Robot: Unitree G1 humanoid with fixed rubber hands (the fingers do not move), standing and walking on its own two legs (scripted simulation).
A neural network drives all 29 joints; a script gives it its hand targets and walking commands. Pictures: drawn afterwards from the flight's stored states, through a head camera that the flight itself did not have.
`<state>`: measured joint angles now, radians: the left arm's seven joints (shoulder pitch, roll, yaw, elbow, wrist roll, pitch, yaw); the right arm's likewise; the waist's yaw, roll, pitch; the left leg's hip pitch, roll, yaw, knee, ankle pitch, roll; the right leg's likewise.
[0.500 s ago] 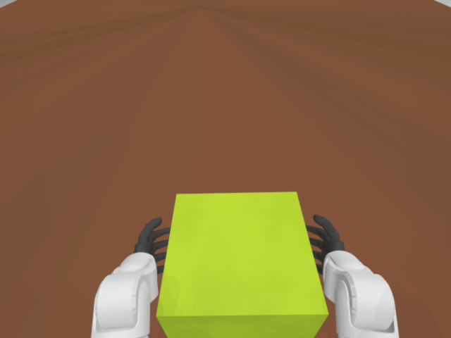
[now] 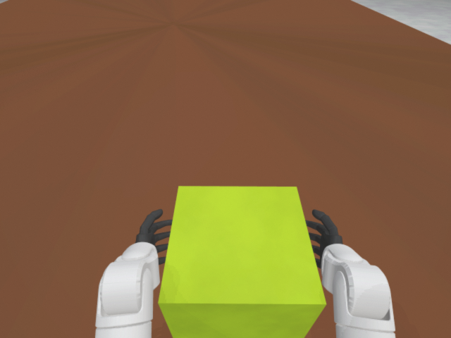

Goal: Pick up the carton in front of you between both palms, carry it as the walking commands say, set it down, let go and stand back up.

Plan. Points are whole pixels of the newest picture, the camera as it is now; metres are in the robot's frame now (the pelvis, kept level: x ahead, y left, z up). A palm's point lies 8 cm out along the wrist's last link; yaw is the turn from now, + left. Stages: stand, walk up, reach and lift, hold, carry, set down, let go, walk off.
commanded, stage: carry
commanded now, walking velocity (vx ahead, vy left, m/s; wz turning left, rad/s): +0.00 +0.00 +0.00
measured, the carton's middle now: (236, 273) +0.27 +0.00 +0.01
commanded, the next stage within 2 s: hold in 1.66 s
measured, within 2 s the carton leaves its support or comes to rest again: neither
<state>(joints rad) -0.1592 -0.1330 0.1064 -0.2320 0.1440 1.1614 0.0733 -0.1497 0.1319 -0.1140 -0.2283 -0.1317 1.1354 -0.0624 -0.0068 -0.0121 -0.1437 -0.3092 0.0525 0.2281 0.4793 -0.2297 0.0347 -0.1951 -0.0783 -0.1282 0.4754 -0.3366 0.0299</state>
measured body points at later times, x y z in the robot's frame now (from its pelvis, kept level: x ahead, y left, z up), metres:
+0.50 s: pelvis +0.01 -0.01 -0.01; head -0.01 -0.01 +0.44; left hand +0.31 +0.14 +0.02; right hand +0.31 -0.17 +0.02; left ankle +0.01 +0.10 -0.74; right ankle -0.06 -0.12 -0.74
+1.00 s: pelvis -0.02 -0.02 +0.00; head -0.05 -0.02 +0.45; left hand +0.28 +0.13 +0.03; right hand +0.28 -0.17 +0.03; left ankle +0.01 +0.10 -0.74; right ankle -0.06 -0.12 -0.74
